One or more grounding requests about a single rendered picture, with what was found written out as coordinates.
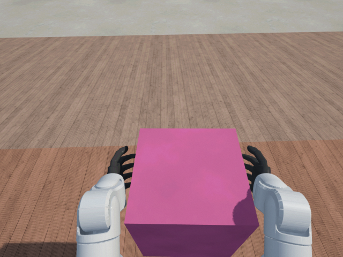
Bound left robot forearm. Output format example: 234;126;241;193
76;173;126;257

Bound carton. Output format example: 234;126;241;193
124;128;259;257

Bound right robot forearm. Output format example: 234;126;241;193
252;173;312;257

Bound robot left hand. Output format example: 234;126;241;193
107;146;136;189

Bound robot right hand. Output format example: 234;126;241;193
242;146;271;192

